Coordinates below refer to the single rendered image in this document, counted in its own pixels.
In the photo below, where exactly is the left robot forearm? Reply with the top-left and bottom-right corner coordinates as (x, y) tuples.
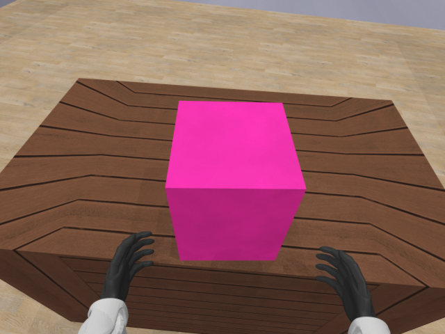
(78, 298), (129, 334)

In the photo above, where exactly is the pedestal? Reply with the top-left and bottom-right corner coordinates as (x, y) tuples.
(0, 78), (445, 334)

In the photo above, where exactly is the robot right hand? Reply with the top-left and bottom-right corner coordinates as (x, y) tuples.
(316, 246), (377, 323)

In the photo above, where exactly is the right robot forearm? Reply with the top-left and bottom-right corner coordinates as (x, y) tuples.
(348, 317), (391, 334)

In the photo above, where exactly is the carton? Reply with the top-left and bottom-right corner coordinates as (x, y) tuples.
(165, 101), (306, 260)

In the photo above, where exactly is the robot left hand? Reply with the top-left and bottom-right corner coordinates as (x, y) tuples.
(100, 231), (154, 302)

